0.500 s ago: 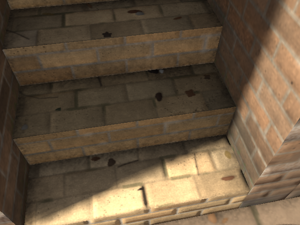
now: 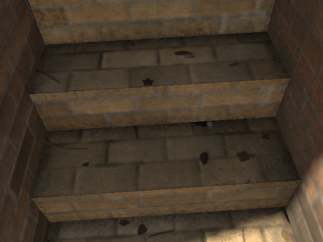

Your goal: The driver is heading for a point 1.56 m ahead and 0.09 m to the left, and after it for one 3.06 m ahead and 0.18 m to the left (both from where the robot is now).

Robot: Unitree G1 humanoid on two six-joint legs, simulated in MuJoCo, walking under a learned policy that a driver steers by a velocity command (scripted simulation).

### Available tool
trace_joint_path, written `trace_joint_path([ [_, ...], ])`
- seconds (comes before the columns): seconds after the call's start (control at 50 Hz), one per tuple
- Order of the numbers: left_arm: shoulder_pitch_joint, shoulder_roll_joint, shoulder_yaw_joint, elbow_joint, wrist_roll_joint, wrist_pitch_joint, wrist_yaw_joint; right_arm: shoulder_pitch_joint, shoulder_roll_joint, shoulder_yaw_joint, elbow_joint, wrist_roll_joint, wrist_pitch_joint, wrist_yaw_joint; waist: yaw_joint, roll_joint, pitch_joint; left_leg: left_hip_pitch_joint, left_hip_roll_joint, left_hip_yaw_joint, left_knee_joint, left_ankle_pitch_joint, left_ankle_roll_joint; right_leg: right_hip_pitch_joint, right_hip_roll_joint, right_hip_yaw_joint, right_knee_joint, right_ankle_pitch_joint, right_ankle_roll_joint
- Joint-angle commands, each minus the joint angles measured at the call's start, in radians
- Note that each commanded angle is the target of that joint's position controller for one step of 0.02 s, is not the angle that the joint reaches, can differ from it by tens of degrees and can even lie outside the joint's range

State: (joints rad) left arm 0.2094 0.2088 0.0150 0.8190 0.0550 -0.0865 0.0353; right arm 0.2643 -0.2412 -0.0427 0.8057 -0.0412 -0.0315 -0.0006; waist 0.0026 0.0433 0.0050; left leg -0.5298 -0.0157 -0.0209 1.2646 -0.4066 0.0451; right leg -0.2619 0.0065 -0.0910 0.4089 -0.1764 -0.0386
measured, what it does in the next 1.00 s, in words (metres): climbs: left foot 0.19 m higher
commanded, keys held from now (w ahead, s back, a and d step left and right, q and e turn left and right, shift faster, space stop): w+q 0.28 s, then w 0.06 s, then w+e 0.66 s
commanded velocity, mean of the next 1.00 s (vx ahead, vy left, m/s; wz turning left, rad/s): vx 0.50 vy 0.00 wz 0.01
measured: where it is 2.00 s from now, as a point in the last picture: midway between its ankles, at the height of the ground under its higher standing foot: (179, 67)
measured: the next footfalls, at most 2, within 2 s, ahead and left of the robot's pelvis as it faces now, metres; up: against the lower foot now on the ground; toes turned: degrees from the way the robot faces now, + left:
left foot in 0.42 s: +0.35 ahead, +0.33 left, +0.19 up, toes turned +18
right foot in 1.24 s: +0.67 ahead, +0.02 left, +0.38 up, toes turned -7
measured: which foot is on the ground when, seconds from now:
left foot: up 0.00-0.40, down 0.42-1.00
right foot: down 0.00-0.44, up 0.46-1.00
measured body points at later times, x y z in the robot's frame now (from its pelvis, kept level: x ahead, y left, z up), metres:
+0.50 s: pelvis +0.22 +0.17 +0.04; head +0.30 +0.22 +0.48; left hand +0.15 +0.42 -0.12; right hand +0.52 +0.08 -0.02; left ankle +0.32 +0.31 -0.55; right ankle +0.07 -0.09 -0.57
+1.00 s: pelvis +0.39 +0.22 +0.19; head +0.39 +0.24 +0.64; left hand +0.33 +0.41 +0.03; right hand +0.46 +0.01 +0.05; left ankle +0.31 +0.32 -0.55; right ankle +0.49 +0.06 -0.19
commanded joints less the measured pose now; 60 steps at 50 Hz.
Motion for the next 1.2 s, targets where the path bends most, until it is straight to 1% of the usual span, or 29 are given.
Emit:
trace_joint_path([
  [0.02, 0.101, 0.117, 0.041, -0.026, -0.004, -0.033, 0.0, -0.03, -0.028, -0.015, -0.103, -0.017, 0.009, 0.013, 0.019, -0.09, -0.007, -0.279, 0.058, -0.01, 0.245, 0.099, -0.025, 0.166, -0.301, 0.233, -0.214, 0.104, -0.182],
  [0.16, 0.163, 0.152, 0.06, 0.001, 0.007, -0.06, 0.006, -0.201, 0.028, -0.018, -0.252, -0.021, 0.063, -0.016, 0.028, -0.175, 0.029, -0.448, 0.081, 0.001, 0.361, 0.035, -0.028, 0.185, -0.361, 0.11, -0.216, 0.072, -0.185],
  [0.2, 0.237, 0.177, 0.066, 0.019, 0.006, -0.058, 0.016, -0.344, 0.035, -0.023, -0.332, -0.037, 0.076, -0.042, 0.093, -0.194, 0.089, -0.703, 0.077, -0.007, 0.489, -0.125, -0.009, 0.375, -0.422, 0.136, -0.231, 0.104, -0.184],
  [0.26, 0.41, 0.2, 0.072, 0.084, 0.045, -0.064, -0.002, -0.58, 0.121, 0.007, -0.478, -0.002, 0.066, -0.085, 0.173, -0.205, 0.096, -1.276, 0.061, -0.215, 1.071, -0.51, 0.085, 0.733, -0.587, 0.215, -0.267, 0.009, -0.168],
  [0.34, 0.296, 0.151, 0.026, 0.146, -0.013, -0.029, -0.008, -0.664, 0.164, 0.07, -0.596, 0.019, 0.047, -0.059, 0.048, -0.073, 0.169, -0.884, 0.129, 0.036, 0.476, -0.343, 0.082, 0.261, -0.348, -0.072, -0.49, -0.139, -0.035],
  [0.38, 0.17, 0.216, 0.036, 0.098, -0.082, 0.002, -0.005, -0.45, 0.203, 0.096, -0.567, 0.046, 0.045, -0.027, -0.037, -0.108, -0.015, -0.09, 0.112, 0.173, 0.065, -0.02, 0.099, -0.079, -0.261, -0.111, -0.58, 0.363, -0.145],
  [0.4, 0.142, 0.291, 0.057, 0.051, -0.107, -0.009, -0.019, -0.151, 0.092, 0.03, -0.408, 0.034, 0.043, -0.031, -0.129, -0.157, -0.249, 0.325, -0.054, 0.259, 0.106, 0.038, 0.081, -0.049, -0.243, -0.12, -0.287, 1.27, -0.177],
  [0.42, 0.064, 0.399, 0.098, 0.043, -0.124, -0.026, -0.043, 0.151, 0.042, -0.013, -0.331, 0.057, 0.054, -0.061, -0.301, -0.291, -0.395, 0.496, -0.062, 0.123, -0.123, 0.162, 0.065, 0.048, -0.226, -0.091, 0.052, 1.5, -0.091],
  [0.44, 0.005, 0.384, 0.102, 0.013, -0.15, -0.04, -0.08, 0.293, -0.12, -0.062, -0.276, 0.021, 0.061, -0.094, -0.392, -0.132, -0.523, 0.66, 0.019, -0.186, -0.382, 0.15, 0.088, -0.051, -0.159, 0.027, 0.51, 1.048, -0.005],
  [0.46, 0.049, 0.199, 0.064, -0.072, -0.151, -0.041, -0.118, 0.291, -0.273, -0.091, -0.244, 0.015, 0.051, -0.13, -0.293, 0.418, -0.662, 0.75, 0.381, -0.683, -0.737, 0.726, 0.113, -0.273, 0.158, 0.241, 1.056, -0.175, 0.044],
  [0.48, 0.169, 0.095, 0.058, -0.023, -0.099, -0.012, -0.09, 0.221, -0.24, -0.081, -0.27, 0.011, 0.039, -0.117, -0.207, 0.254, -0.69, 0.611, 0.433, -0.693, -0.776, 0.718, 0.023, -0.254, 0.19, 0.55, 1.4, -0.122, 0.058],
  [0.5, 0.179, 0.032, 0.054, -0.068, -0.085, 0.014, -0.063, 0.061, -0.243, -0.073, -0.243, -0.004, 0.042, -0.096, -0.058, 0.198, -0.547, 0.433, 0.425, -0.651, -0.786, 0.562, 0.029, -0.333, 0.147, 0.465, 1.489, -0.022, 0.088],
  [0.54, 0.189, -0.005, 0.041, -0.078, -0.015, 0.061, -0.024, -0.193, -0.022, -0.01, -0.182, 0.021, 0.045, -0.085, 0.101, 0.111, -0.265, 0.216, 0.335, -0.416, -0.642, 0.355, 0.039, -0.455, 0.026, 0.287, 1.39, 0.17, 0.097],
  [0.58, 0.073, 0.054, 0.045, -0.012, -0.006, 0.118, -0.018, -0.193, 0.015, 0.015, -0.128, 0.01, 0.015, -0.084, 0.062, 0.148, -0.172, 0.091, 0.334, -0.322, -0.707, 0.164, 0.052, -0.492, 0.019, 0.247, 1.5, 0.166, 0.081],
  [0.62, -0.076, 0.019, 0.025, -0.038, -0.004, 0.122, -0.008, -0.112, -0.004, 0.01, -0.027, 0.006, -0.029, -0.076, 0.057, 0.101, -0.077, 0.099, 0.353, -0.214, -0.756, 0.179, 0.054, -0.637, 0.009, 0.286, 1.485, 0.187, 0.044],
  [0.64, 0.069, 0.097, 0.021, -0.015, -0.146, 0.073, -0.057, -0.107, 0.176, 0.059, -0.069, -0.053, -0.034, 0.039, -0.021, 0.31, -0.209, 0.162, 0.253, -0.162, -0.74, 0.111, 0.136, -0.823, 0.053, 0.458, 1.521, 0.246, -0.096],
  [0.66, 0.103, 0.139, 0.035, 0.014, -0.144, 0.057, -0.064, -0.074, 0.193, 0.063, -0.016, -0.065, -0.041, 0.084, -0.014, 0.163, -0.146, 0.138, 0.283, -0.159, -0.82, 0.074, 0.145, -0.847, 0.058, 0.445, 1.54, 0.247, -0.119],
  [0.68, 0.146, 0.115, 0.021, 0.025, -0.134, 0.055, -0.073, -0.095, 0.108, 0.038, 0.0, -0.047, -0.043, 0.094, 0.02, 0.095, -0.121, 0.105, 0.275, -0.069, -0.878, 0.064, 0.142, -0.81, 0.066, 0.366, 1.522, 0.243, -0.12],
  [0.7, 0.229, 0.102, 0.02, 0.03, -0.12, 0.06, -0.086, -0.094, 0.032, 0.009, 0.034, -0.02, -0.032, 0.095, 0.032, 0.058, -0.103, 0.148, 0.266, 0.008, -0.908, 0.081, 0.149, -0.849, 0.067, 0.325, 1.505, 0.189, -0.096],
  [0.72, 0.249, 0.081, 0.005, 0.04, -0.123, 0.065, -0.102, -0.069, -0.008, 0.002, 0.057, -0.016, -0.037, 0.089, 0.029, 0.154, -0.09, 0.171, 0.287, 0.006, -0.936, 0.102, 0.162, -0.908, 0.068, 0.277, 1.782, 0.126, -0.085],
  [0.76, 0.206, 0.081, -0.005, -0.021, -0.139, 0.099, -0.092, -0.085, 0.051, 0.031, 0.103, -0.043, -0.049, 0.092, 0.029, 0.069, -0.065, 0.276, 0.299, 0.042, -0.932, 0.118, 0.139, -1.116, 0.074, 0.325, 1.835, 0.133, -0.074],
  [0.88, 0.102, 0.041, -0.031, -0.049, -0.065, 0.118, -0.09, 0.056, 0.007, 0.074, 0.204, -0.086, -0.067, 0.112, -0.009, 0.025, 0.022, 0.465, 0.393, 0.014, -1.045, -0.024, 0.163, -1.463, 0.002, 0.275, 1.881, 0.115, -0.097],
  [0.94, 0.178, 0.002, -0.049, -0.02, -0.071, 0.157, -0.091, 0.058, 0.037, 0.082, 0.229, -0.063, -0.084, 0.122, 0.047, 0.066, -0.023, 0.502, 0.434, 0.054, -1.113, 0.005, 0.146, -1.489, -0.055, 0.267, 1.865, 0.132, -0.116],
  [1.02, 0.034, -0.009, -0.062, -0.069, -0.057, 0.178, -0.089, 0.107, 0.013, 0.083, 0.254, -0.098, -0.075, 0.125, 0.013, 0.042, 0.001, 0.574, 0.424, 0.141, -1.154, 0.017, 0.146, -1.581, -0.118, 0.177, 1.701, 0.113, -0.104],
  [1.06, -0.061, -0.028, -0.061, -0.057, -0.058, 0.177, -0.093, 0.16, -0.027, 0.066, 0.26, -0.085, -0.062, 0.142, -0.032, 0.054, 0.057, 0.672, 0.479, 0.15, -1.22, 0.007, 0.155, -1.685, -0.141, 0.159, 1.727, -0.027, -0.096],
  [1.08, -0.091, -0.038, -0.066, -0.057, -0.06, 0.176, -0.087, 0.129, -0.012, 0.069, 0.267, -0.111, -0.061, 0.147, -0.004, 0.038, 0.042, 0.656, 0.486, 0.186, -1.235, 0.055, 0.138, -1.642, -0.18, 0.151, 1.662, -0.01, -0.121],
  [1.1, -0.145, -0.021, -0.057, -0.057, -0.06, 0.17, -0.091, 0.023, -0.002, 0.067, 0.23, -0.1, -0.069, 0.149, 0.048, 0.073, 0.046, 0.517, 0.4, 0.315, -1.259, 0.146, 0.124, -1.466, -0.203, 0.04, 1.545, 0.016, -0.147],
  [1.14, -0.138, 0.002, -0.068, -0.079, -0.056, 0.182, -0.137, -0.085, -0.1, 0.051, 0.186, -0.092, -0.074, 0.135, 0.098, 0.097, -0.057, 0.21, 0.335, 0.42, -1.29, 0.403, 0.106, -0.964, -0.155, -0.031, 1.52, 0.035, -0.17],
  [1.2, -0.083, 0.014, -0.083, -0.094, -0.027, 0.183, -0.173, -0.113, -0.262, 0.011, 0.159, -0.04, -0.071, 0.114, 0.177, 0.167, -0.127, 0.495, 0.394, 0.396, -1.102, 1.323, 0.153, -0.823, -0.007, -0.09, 1.17, -0.199, -0.12],
])
Velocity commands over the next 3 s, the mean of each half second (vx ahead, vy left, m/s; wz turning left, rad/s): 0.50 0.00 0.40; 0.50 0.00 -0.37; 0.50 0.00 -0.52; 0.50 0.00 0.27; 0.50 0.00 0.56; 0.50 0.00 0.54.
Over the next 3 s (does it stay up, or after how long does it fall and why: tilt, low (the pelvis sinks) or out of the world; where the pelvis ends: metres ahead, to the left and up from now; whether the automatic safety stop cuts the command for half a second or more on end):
stays up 1.38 0.03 0.83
